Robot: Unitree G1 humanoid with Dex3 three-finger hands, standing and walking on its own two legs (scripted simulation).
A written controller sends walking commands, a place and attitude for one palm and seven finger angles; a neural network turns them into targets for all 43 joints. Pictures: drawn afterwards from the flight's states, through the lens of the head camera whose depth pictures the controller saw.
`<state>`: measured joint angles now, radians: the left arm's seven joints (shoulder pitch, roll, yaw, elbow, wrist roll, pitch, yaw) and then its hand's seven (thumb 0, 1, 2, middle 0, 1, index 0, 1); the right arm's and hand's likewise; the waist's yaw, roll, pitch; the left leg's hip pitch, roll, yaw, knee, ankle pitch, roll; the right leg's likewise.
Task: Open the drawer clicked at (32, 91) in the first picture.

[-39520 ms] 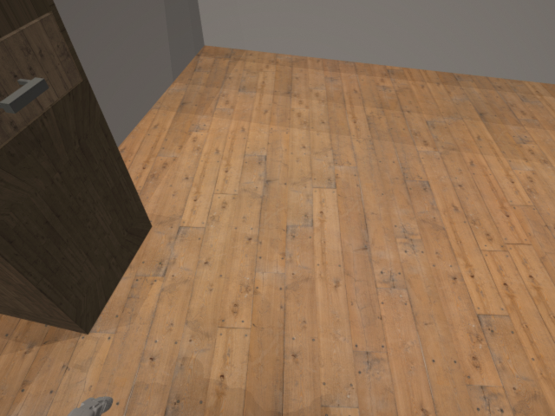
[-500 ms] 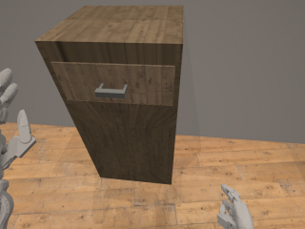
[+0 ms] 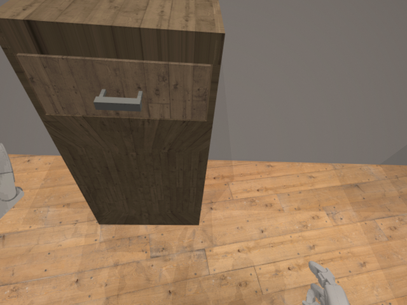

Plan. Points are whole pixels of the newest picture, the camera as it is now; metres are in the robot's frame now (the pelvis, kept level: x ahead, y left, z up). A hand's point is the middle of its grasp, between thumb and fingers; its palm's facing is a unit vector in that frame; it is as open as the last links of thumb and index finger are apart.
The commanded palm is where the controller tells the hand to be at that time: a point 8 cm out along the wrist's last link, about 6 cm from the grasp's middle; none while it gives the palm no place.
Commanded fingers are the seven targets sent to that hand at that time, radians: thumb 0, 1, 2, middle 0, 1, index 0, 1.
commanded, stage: step back with the hand held close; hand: left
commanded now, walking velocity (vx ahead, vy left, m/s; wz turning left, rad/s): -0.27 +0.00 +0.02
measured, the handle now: (120, 98) +0.59 +0.24 +0.07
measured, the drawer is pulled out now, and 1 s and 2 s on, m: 0.00 0.00 0.00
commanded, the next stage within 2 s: stop stepping back and stand still in 0.88 s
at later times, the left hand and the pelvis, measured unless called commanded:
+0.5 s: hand out of the picture +0.11 +0.22 +0.25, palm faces +0.54 -0.76 -0.37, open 7.4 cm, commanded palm +0.04 +0.28 +0.26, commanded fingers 0.00 0.90 0.90 -0.20 -0.30 -0.20 -0.30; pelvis -0.08 -0.01 -0.02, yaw +2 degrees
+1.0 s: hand out of the picture +0.02 +0.21 +0.25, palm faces +0.43 -0.78 -0.47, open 7.4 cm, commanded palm -0.05 +0.26 +0.26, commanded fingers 0.00 0.90 0.90 -0.20 -0.30 -0.20 -0.30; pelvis -0.18 -0.02 +0.00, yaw +0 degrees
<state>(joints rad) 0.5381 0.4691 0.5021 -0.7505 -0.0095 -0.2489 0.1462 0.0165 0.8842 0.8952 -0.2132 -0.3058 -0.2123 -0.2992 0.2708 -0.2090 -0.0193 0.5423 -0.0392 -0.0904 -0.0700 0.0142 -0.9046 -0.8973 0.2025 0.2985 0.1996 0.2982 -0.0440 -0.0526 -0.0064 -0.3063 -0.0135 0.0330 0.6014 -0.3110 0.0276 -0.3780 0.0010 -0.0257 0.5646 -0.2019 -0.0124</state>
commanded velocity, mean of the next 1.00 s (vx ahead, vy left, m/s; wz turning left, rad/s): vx -0.33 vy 0.00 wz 0.02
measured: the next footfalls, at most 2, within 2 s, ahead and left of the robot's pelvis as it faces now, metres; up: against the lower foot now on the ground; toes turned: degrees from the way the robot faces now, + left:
right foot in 0.76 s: -0.10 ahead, -0.14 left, +0.00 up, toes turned -2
left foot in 1.00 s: -0.18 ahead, +0.10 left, +0.00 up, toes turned +4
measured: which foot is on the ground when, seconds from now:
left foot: down 0.00-0.76, up 0.78-0.98, down 1.00-1.00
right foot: down 0.00-0.54, up 0.56-0.74, down 0.76-1.00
